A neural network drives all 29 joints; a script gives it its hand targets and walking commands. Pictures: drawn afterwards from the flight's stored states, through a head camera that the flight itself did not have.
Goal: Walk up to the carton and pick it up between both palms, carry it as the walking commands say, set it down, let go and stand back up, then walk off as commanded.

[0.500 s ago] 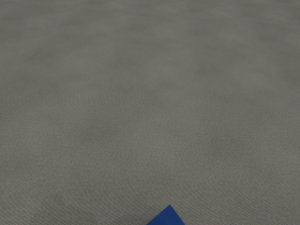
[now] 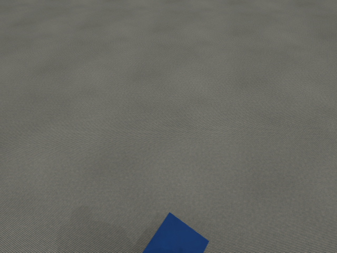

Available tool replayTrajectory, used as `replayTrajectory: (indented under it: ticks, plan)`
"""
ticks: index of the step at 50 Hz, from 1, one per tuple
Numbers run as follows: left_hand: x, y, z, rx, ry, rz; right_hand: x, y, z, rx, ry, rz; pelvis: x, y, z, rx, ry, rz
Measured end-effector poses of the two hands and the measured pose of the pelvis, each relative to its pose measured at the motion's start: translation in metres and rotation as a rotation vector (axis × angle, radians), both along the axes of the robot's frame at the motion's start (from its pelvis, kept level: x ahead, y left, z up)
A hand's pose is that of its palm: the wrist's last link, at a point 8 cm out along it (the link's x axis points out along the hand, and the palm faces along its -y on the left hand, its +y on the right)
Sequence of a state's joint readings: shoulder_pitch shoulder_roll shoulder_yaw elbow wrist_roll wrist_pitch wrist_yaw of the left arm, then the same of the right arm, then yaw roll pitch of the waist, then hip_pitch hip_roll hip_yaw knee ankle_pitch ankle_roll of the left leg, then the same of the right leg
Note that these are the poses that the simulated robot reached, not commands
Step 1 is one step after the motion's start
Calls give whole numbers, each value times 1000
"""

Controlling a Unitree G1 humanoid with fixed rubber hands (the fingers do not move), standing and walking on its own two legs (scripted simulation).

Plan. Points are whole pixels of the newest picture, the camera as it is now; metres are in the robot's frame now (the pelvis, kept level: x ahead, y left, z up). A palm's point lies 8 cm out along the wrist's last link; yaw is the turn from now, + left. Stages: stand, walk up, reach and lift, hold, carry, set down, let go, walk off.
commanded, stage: stand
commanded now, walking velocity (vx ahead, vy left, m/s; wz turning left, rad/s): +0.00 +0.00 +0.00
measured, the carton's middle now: out of the picture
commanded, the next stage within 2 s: none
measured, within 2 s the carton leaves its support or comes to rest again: rests again in 0.02 s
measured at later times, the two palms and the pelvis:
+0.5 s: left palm out of the picture +0.03 +0.27 -0.15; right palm out of the picture +0.04 -0.17 -0.14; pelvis +0.04 +0.05 +0.00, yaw +0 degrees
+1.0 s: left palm out of the picture +0.00 +0.26 -0.15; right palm out of the picture +0.02 -0.16 -0.14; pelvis +0.04 +0.06 +0.00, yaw +0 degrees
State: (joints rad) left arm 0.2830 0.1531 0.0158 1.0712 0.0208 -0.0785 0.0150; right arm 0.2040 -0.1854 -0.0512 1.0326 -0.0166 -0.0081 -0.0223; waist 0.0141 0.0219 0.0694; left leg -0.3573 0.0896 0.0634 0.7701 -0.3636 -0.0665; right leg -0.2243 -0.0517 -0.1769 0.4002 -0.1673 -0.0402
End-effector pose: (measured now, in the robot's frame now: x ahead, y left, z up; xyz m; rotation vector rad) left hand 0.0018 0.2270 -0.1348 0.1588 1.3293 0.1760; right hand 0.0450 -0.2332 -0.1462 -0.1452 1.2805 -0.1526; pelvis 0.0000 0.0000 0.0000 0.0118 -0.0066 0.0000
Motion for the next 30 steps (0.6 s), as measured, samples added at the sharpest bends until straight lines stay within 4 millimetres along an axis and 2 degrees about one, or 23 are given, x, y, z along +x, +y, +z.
replayTrajectory:
  ticks: [2,5,10,14,20,30]
  plan:
    - [-12,3,-4,-10,34,23,18,6,1,-6,-21,16,5,5,-2,-9,-4,1]
    - [-18,10,-14,-32,66,51,32,18,0,-20,-41,34,13,14,-7,-31,-13,3]
    - [-4,15,-16,-58,63,55,34,35,9,-16,-34,23,25,25,-1,-22,-22,-3]
    - [11,21,-15,-57,48,38,28,43,10,-18,-22,-1,31,32,1,-17,-25,-6]
    - [27,33,-13,-43,44,26,9,52,7,-11,33,-25,37,41,2,-14,-26,-7]
    - [28,42,-12,-35,76,24,-14,65,4,3,100,-45,42,50,2,-11,-23,-6]
